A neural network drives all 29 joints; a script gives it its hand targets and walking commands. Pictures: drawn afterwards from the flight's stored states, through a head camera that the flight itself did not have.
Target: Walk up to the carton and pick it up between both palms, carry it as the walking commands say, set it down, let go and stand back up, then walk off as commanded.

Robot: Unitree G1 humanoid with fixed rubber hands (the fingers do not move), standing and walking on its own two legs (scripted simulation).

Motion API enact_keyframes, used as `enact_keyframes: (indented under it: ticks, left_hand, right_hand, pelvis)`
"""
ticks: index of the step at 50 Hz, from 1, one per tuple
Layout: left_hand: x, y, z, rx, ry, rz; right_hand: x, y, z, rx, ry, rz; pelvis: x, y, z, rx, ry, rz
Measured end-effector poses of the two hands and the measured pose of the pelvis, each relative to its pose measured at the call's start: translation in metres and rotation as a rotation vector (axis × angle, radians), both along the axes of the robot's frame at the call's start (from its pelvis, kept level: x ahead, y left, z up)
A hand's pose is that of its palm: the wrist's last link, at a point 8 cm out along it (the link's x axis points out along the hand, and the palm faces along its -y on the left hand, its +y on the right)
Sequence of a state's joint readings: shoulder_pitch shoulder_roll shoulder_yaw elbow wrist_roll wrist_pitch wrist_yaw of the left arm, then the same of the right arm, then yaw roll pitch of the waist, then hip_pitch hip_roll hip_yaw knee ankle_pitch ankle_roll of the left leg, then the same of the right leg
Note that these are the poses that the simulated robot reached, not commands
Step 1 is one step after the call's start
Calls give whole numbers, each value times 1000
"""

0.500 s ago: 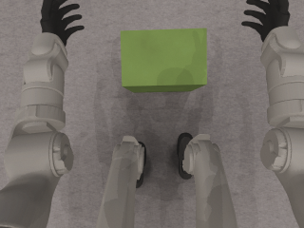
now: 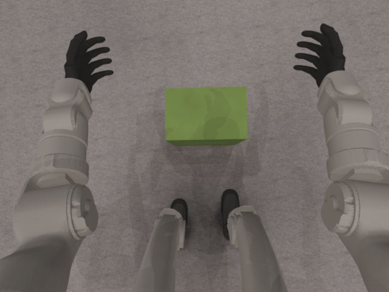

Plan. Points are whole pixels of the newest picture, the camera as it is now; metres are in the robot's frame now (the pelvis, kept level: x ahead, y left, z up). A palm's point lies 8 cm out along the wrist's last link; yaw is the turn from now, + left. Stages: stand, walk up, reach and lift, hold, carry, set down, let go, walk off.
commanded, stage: set down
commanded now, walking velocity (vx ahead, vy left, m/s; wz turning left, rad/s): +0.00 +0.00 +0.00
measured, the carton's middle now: (205, 120) +0.49 +0.00 -0.53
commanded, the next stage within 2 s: let go in 0.02 s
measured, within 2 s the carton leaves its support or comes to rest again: neither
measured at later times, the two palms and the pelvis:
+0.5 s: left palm (50, 143) +0.37 +0.24 -0.02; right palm (368, 143) +0.37 -0.23 -0.02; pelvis +0.05 +0.01 +0.07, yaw -2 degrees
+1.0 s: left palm (21, 247) +0.24 +0.23 +0.05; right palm out of the picture +0.23 -0.24 +0.05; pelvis +0.08 +0.00 +0.11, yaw -1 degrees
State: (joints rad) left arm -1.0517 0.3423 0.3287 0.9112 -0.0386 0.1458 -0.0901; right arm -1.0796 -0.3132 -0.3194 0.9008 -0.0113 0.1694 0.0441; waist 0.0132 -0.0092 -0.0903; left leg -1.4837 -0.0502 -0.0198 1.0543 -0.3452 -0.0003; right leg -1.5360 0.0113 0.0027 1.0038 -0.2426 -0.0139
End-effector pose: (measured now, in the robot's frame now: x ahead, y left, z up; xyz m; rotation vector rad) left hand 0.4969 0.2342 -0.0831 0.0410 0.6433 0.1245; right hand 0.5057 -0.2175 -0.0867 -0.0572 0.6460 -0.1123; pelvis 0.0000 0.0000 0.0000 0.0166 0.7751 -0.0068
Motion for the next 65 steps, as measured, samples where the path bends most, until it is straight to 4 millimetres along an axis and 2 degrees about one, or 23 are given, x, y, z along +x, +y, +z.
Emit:
enact_keyframes:
  ticks: [7, 13, 18, 26, 37, 43, 49, 58, 65]
  left_hand:
    - [-11, -1, -10, 25, 45, -12]
    - [-43, 2, -4, 92, 86, -69]
    - [-81, 6, 22, 114, 111, -100]
    - [-129, 9, 70, 102, 116, -107]
    - [-212, 4, 107, 100, 145, -98]
    - [-242, 2, 125, 104, 140, -95]
    - [-255, -3, 130, 96, 151, -107]
    - [-248, -8, 135, 110, 147, -126]
    - [-253, -8, 132, 109, 169, -115]
  right_hand:
    - [-12, 2, -9, -37, 37, 8]
    - [-52, -3, -6, -97, 77, 32]
    - [-92, -12, 21, -111, 97, 37]
    - [-141, -17, 71, -99, 99, 29]
    - [-224, -8, 106, -76, 125, 40]
    - [-257, -15, 123, -88, 138, 44]
    - [-272, -20, 132, -87, 144, 47]
    - [-272, -19, 135, -81, 150, 57]
    - [-273, -18, 134, -85, 156, 55]
  pelvis:
    - [8, 0, 11, -5, -16, 0]
    - [22, 2, 24, -8, -51, -1]
    - [35, 5, 43, -12, -131, -8]
    - [51, 9, 73, -18, -307, -17]
    - [72, 7, 100, -29, -554, -16]
    - [79, 4, 110, -33, -681, -11]
    - [79, 0, 113, -33, -783, -7]
    - [75, -2, 113, -33, -867, -5]
    - [76, -2, 112, -31, -875, -1]
